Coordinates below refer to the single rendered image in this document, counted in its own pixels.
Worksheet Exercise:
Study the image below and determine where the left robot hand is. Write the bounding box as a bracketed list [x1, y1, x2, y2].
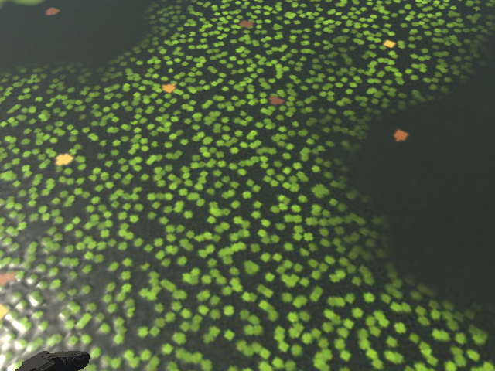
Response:
[15, 351, 90, 371]

